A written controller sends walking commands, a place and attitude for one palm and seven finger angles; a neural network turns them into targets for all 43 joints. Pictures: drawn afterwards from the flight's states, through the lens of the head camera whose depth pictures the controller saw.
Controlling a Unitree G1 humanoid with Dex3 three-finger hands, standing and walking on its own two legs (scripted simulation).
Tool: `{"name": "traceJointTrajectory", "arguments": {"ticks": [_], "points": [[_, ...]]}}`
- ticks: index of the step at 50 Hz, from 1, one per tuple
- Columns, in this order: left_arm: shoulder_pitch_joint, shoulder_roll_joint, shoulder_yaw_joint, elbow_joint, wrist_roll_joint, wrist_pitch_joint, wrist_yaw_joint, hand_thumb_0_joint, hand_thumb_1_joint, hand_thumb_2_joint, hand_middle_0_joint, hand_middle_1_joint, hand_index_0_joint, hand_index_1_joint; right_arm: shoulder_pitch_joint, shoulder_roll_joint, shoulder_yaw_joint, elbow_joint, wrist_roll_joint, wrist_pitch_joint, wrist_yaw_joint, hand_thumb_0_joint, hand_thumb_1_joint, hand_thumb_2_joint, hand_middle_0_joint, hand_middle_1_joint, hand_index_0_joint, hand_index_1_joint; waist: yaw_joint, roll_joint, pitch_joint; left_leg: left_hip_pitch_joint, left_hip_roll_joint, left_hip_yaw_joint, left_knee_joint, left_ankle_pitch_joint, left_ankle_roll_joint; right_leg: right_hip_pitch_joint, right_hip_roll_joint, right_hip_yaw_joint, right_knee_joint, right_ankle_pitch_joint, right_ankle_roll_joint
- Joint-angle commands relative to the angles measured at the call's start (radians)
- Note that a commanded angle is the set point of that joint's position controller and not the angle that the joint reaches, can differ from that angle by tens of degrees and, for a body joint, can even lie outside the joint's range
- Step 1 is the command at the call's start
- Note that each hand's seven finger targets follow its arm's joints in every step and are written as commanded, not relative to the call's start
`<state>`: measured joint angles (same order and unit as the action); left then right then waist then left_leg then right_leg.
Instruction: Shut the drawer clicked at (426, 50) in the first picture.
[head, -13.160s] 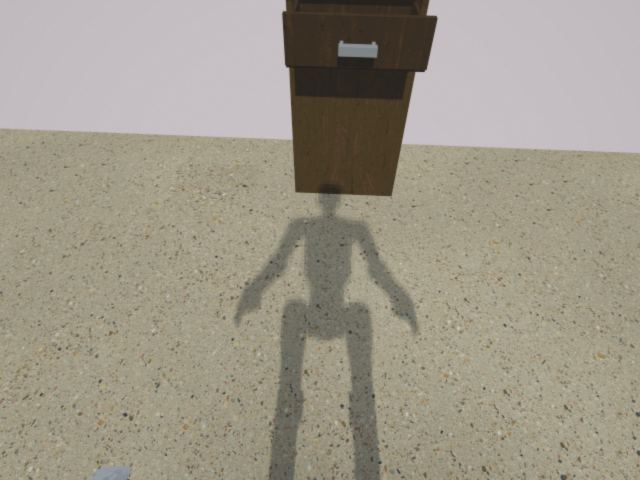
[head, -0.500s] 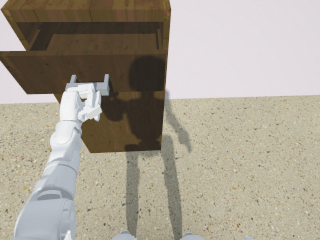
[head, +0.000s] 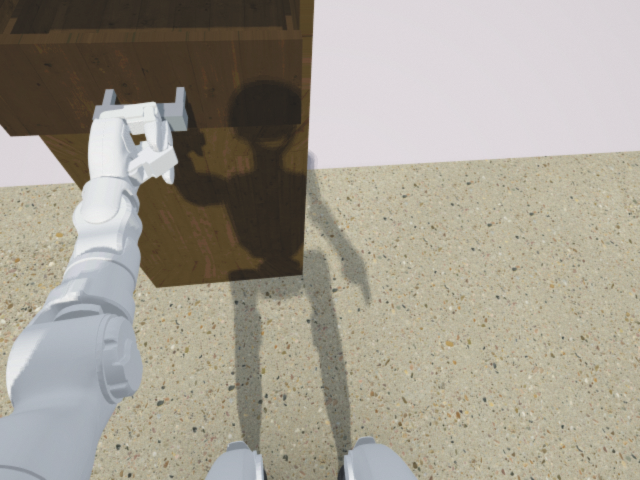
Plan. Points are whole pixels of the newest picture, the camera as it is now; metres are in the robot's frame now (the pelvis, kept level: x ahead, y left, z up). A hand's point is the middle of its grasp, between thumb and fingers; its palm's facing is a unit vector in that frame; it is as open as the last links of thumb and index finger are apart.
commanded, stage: push the drawer shut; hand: left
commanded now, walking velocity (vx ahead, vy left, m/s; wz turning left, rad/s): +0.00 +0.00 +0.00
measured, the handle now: (144, 106) +0.58 +0.19 +0.09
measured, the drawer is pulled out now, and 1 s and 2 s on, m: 0.09 0.00 0.00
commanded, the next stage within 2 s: pull the fist back off the drawer in 1.06 s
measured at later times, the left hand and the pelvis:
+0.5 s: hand (169, 115) +0.56 +0.16 +0.09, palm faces +0.03 -1.00 -0.01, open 3.1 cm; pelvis +0.01 +0.01 -0.01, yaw -1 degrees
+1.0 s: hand (166, 97) +0.59 +0.16 +0.10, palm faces +0.04 -1.00 -0.02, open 3.1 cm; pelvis +0.01 +0.01 -0.01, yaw +0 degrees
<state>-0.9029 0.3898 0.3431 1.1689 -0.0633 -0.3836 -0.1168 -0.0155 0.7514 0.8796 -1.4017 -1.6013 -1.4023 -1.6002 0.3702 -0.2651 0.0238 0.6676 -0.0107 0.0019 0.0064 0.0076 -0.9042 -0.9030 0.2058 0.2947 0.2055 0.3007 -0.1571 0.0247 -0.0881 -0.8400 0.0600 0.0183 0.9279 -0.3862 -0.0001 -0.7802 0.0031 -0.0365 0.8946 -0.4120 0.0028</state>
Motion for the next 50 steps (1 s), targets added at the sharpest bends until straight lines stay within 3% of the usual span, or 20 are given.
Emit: {"name": "traceJointTrajectory", "arguments": {"ticks": [1,4,6,8,9,12,15,16,20,22,24,26,28,31,35,37,39,44,47,50], "points": [[-0.532,0.289,0.064,-0.207,-0.006,-0.061,0.02,0.0,0.9,0.9,-1.4,-1.6,-1.4,-1.6,0.146,-0.162,-0.058,-0.063,-0.009,-0.015,-0.006,0.0,-0.9,-0.9,0.2,0.3,0.2,0.3,-0.023,0.038,-0.437,0.293,-0.045,-0.032,-0.083,0.202,0.032,0.128,0.042,0.02,-0.123,0.236,-0.009],[-0.547,0.289,0.058,-0.189,-0.001,-0.057,0.016,0.0,0.9,0.9,-1.4,-1.6,-1.4,-1.6,0.161,-0.164,-0.056,-0.065,-0.011,-0.009,-0.003,0.0,-0.9,-0.9,0.2,0.3,0.2,0.3,-0.034,0.047,-0.431,0.282,-0.044,-0.031,-0.081,0.196,0.033,0.115,0.045,0.019,-0.125,0.228,-0.008],[-0.571,0.331,0.082,-0.165,0.004,-0.047,0.018,0.0,0.9,0.9,-1.4,-1.6,-1.4,-1.6,0.174,-0.169,-0.055,-0.06,-0.012,-0.005,-0.005,0.0,-0.9,-0.9,0.2,0.3,0.2,0.3,-0.043,0.034,-0.408,0.248,-0.044,-0.027,-0.078,0.178,0.037,0.117,0.045,0.025,-0.132,0.219,-0.005],[-0.593,0.35,0.091,-0.177,0.012,-0.048,0.017,0.0,0.9,0.9,-1.4,-1.6,-1.4,-1.6,0.185,-0.171,-0.055,-0.061,-0.014,-0.001,-0.005,0.0,-0.9,-0.9,0.2,0.3,0.2,0.3,-0.043,0.07,-0.448,0.274,-0.044,-0.027,-0.074,0.206,0.037,0.118,0.045,0.025,-0.126,0.242,-0.007],[-0.597,0.345,0.089,-0.18,0.011,-0.047,0.016,0.0,0.9,0.9,-1.4,-1.6,-1.4,-1.6,0.188,-0.17,-0.056,-0.063,-0.016,0.0,-0.005,0.0,-0.9,-0.9,0.2,0.3,0.2,0.3,-0.046,0.058,-0.459,0.274,-0.043,-0.027,-0.07,0.211,0.037,0.122,0.045,0.025,-0.126,0.248,-0.005],[-0.617,0.386,0.112,-0.153,0.017,-0.041,0.013,0.0,0.9,0.9,-1.4,-1.6,-1.4,-1.6,0.208,-0.174,-0.052,-0.055,-0.02,0.004,-0.006,0.0,-0.9,-0.9,0.2,0.3,0.2,0.3,-0.052,0.069,-0.441,0.257,-0.041,-0.03,-0.064,0.227,0.038,0.119,0.049,0.023,-0.12,0.264,-0.007],[-0.635,0.378,0.099,-0.134,0.023,-0.032,0.009,0.0,0.9,0.9,-1.4,-1.6,-1.4,-1.6,0.216,-0.175,-0.051,-0.057,-0.022,0.009,-0.002,0.0,-0.9,-0.9,0.2,0.3,0.2,0.3,-0.063,0.076,-0.448,0.256,-0.04,-0.028,-0.055,0.233,0.038,0.099,0.049,0.022,-0.121,0.264,-0.005],[-0.645,0.415,0.123,-0.122,0.025,-0.03,0.011,0.0,0.9,0.9,-1.4,-1.6,-1.4,-1.6,0.223,-0.179,-0.05,-0.055,-0.023,0.011,-0.004,0.0,-0.9,-0.9,0.2,0.3,0.2,0.3,-0.064,0.072,-0.438,0.241,-0.039,-0.029,-0.053,0.228,0.038,0.099,0.048,0.023,-0.122,0.257,-0.005],[-0.711,0.364,0.083,-0.123,0.034,-0.029,0.018,0.0,0.9,0.9,-1.4,-1.6,-1.4,-1.6,0.243,-0.178,-0.052,-0.043,-0.032,0.016,0.001,0.0,-0.9,-0.9,0.2,0.3,0.2,0.3,-0.09,0.119,-0.465,0.315,-0.031,-0.048,-0.041,0.287,0.033,0.03,0.052,0.007,-0.11,0.266,-0.007],[-0.702,0.414,0.119,-0.116,0.042,-0.027,0.024,0.0,0.9,0.9,-1.4,-1.6,-1.4,-1.6,0.257,-0.187,-0.053,-0.042,-0.037,0.022,0.002,0.0,-0.9,-0.9,0.2,0.3,0.2,0.3,-0.083,0.124,-0.491,0.322,-0.029,-0.053,-0.034,0.322,0.032,0.033,0.054,0.005,-0.1,0.289,-0.01],[-0.748,0.373,0.079,-0.121,0.048,-0.022,0.026,0.0,0.9,0.9,-1.4,-1.6,-1.4,-1.6,0.261,-0.182,-0.051,-0.039,-0.04,0.026,0.007,0.0,-0.9,-0.9,0.2,0.3,0.2,0.3,-0.101,0.132,-0.493,0.33,-0.027,-0.058,-0.032,0.324,0.032,0.016,0.053,0.0,-0.101,0.283,-0.007],[-0.738,0.422,0.114,-0.105,0.055,-0.018,0.033,0.0,0.9,0.9,-1.4,-1.6,-1.4,-1.6,0.27,-0.189,-0.051,-0.039,-0.043,0.031,0.008,0.0,-0.9,-0.9,0.2,0.3,0.2,0.3,-0.093,0.137,-0.505,0.327,-0.027,-0.059,-0.026,0.334,0.031,0.022,0.054,0.001,-0.099,0.288,-0.01],[-0.748,0.424,0.114,-0.104,0.061,-0.017,0.032,0.0,0.9,0.9,-1.4,-1.6,-1.4,-1.6,0.276,-0.188,-0.049,-0.041,-0.045,0.035,0.01,0.0,-0.9,-0.9,0.2,0.3,0.2,0.3,-0.096,0.145,-0.517,0.345,-0.025,-0.061,-0.021,0.363,0.03,0.018,0.057,-0.001,-0.095,0.309,-0.01],[-0.8,0.399,0.082,-0.072,0.071,-0.004,0.041,0.0,0.9,0.9,-1.4,-1.6,-1.4,-1.6,0.283,-0.189,-0.045,-0.034,-0.048,0.04,0.012,0.0,-0.9,-0.9,0.2,0.3,0.2,0.3,-0.122,0.136,-0.467,0.318,-0.024,-0.068,-0.022,0.325,0.031,-0.021,0.057,-0.006,-0.102,0.264,-0.009],[-0.861,0.427,0.089,-0.073,0.088,0.001,0.051,0.0,0.9,0.9,-1.4,-1.6,-1.4,-1.6,0.301,-0.193,-0.043,-0.028,-0.056,0.042,0.013,0.0,-0.9,-0.9,0.2,0.3,0.2,0.3,-0.139,0.169,-0.499,0.333,-0.021,-0.075,-0.005,0.359,0.032,-0.042,0.058,-0.008,-0.092,0.279,-0.009],[-0.854,0.452,0.109,-0.061,0.095,0.001,0.054,0.0,0.9,0.9,-1.4,-1.6,-1.4,-1.6,0.316,-0.197,-0.043,-0.03,-0.061,0.045,0.014,0.0,-0.9,-0.9,0.2,0.3,0.2,0.3,-0.136,0.174,-0.518,0.345,-0.02,-0.08,-0.001,0.382,0.032,-0.038,0.06,-0.01,-0.086,0.293,-0.013],[-0.881,0.424,0.082,-0.081,0.099,0.001,0.05,0.0,0.9,0.9,-1.4,-1.6,-1.4,-1.6,0.319,-0.191,-0.042,-0.029,-0.062,0.048,0.018,0.0,-0.9,-0.9,0.2,0.3,0.2,0.3,-0.141,0.197,-0.535,0.363,-0.02,-0.08,0.005,0.411,0.028,-0.045,0.061,-0.012,-0.084,0.311,-0.012],[-0.968,0.449,0.079,-0.034,0.106,0.019,0.058,0.0,0.9,0.9,-1.4,-1.6,-1.4,-1.6,0.331,-0.199,-0.035,-0.014,-0.063,0.047,0.014,0.0,-0.9,-0.9,0.2,0.3,0.2,0.3,-0.182,0.168,-0.484,0.298,-0.018,-0.086,0.011,0.318,0.037,-0.085,0.063,-0.012,-0.097,0.237,-0.007],[-1.015,0.477,0.082,-0.041,0.11,0.016,0.057,0.0,0.9,0.9,-1.4,-1.6,-1.4,-1.6,0.338,-0.204,-0.031,-0.012,-0.065,0.04,0.011,0.0,-0.9,-0.9,0.2,0.3,0.2,0.3,-0.19,0.217,-0.495,0.303,-0.018,-0.091,0.017,0.293,0.036,-0.114,0.062,-0.012,-0.093,0.206,-0.012],[-1.055,0.447,0.043,-0.031,0.11,0.019,0.057,0.0,0.9,0.9,-1.4,-1.6,-1.4,-1.6,0.337,-0.204,-0.027,-0.005,-0.065,0.03,0.01,0.0,-0.9,-0.9,0.2,0.3,0.2,0.3,-0.21,0.239,-0.482,0.304,-0.014,-0.099,0.017,0.255,0.034,-0.154,0.062,-0.015,-0.094,0.169,-0.011]]}}
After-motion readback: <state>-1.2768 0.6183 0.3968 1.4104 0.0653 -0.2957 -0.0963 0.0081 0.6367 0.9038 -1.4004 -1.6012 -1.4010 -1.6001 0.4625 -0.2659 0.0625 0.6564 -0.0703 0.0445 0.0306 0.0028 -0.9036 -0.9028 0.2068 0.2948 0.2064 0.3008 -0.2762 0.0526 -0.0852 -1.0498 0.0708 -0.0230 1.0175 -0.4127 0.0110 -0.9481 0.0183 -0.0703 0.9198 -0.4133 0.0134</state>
